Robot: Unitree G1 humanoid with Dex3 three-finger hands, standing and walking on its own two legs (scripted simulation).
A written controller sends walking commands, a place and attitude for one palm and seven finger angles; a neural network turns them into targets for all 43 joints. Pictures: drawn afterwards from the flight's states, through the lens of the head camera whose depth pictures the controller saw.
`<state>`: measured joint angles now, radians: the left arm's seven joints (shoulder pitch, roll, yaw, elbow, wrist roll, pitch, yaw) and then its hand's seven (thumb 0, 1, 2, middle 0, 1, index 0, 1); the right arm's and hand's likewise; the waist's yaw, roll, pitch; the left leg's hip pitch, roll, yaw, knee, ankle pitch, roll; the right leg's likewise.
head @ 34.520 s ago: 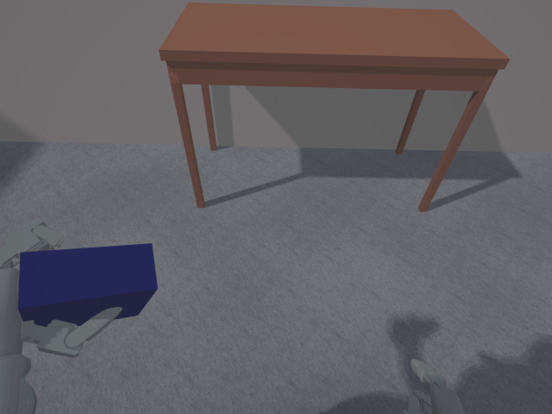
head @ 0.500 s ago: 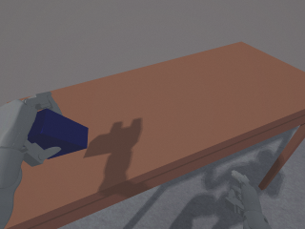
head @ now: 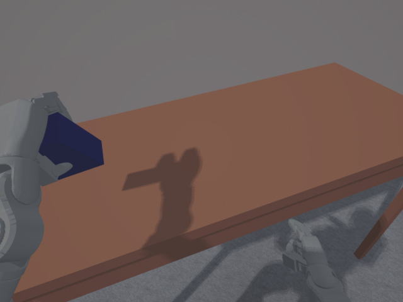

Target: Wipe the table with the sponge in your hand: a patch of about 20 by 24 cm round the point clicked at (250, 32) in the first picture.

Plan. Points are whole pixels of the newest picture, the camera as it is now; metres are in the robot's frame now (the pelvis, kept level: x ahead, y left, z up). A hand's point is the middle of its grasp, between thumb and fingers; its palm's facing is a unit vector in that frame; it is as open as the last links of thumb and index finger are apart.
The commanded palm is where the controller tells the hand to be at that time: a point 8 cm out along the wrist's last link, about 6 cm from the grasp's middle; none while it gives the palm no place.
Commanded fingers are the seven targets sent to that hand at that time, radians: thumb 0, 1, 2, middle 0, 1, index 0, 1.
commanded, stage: turn the palm down, sponge in hand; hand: left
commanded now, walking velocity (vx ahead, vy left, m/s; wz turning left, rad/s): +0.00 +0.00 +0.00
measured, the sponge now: (59, 155) +0.26 +0.30 +0.21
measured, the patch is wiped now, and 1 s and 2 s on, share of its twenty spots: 0.00 0.00 0.00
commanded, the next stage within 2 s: move the sponge above the wiping area in 0.48 s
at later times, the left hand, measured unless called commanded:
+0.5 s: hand (68, 149) +0.25 +0.27 +0.23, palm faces +0.38 -0.08 -0.92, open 9.1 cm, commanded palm +0.19 +0.24 +0.27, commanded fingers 0.00 0.10 1.30 -1.20 -1.60 -1.20 -1.60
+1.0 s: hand (70, 180) +0.23 +0.28 +0.17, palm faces +0.20 -0.14 -0.97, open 9.1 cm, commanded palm +0.19 +0.26 +0.26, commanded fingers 0.00 0.10 1.30 -1.20 -1.60 -1.20 -1.60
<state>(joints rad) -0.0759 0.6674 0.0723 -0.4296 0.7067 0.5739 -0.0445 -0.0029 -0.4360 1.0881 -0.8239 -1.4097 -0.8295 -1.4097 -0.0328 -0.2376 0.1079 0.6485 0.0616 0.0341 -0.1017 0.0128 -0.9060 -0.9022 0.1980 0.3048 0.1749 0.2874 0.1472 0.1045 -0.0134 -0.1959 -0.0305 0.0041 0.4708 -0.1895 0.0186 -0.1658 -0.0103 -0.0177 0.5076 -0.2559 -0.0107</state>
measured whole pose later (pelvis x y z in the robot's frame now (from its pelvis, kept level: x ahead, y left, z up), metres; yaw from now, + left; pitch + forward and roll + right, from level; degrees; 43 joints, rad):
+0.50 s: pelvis +0.01 -0.04 +0.00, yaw +1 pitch -5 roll +1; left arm -0.09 0.62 0.07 -0.28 0.73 0.59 -0.07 0.00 -0.44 1.09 -0.82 -1.41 -0.83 -1.42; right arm -0.04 -0.27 0.09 0.65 0.08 0.01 -0.09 0.01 -0.91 -0.90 0.20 0.30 0.20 0.30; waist 0.13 0.14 -0.03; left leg -0.20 0.01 -0.03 0.47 -0.20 -0.03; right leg -0.16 0.03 -0.05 0.51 -0.27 -0.06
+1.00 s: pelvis +0.01 -0.03 +0.00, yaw +1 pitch -4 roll +1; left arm 0.06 0.60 0.07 -0.30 0.72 0.55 -0.11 0.00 -0.44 1.10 -0.82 -1.42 -0.83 -1.42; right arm -0.01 -0.28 0.06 0.64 0.08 0.00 -0.10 0.01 -0.91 -0.90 0.20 0.30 0.20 0.30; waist 0.13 0.13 -0.01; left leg -0.21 0.00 -0.02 0.50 -0.21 -0.01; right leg -0.18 0.02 -0.04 0.53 -0.28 -0.04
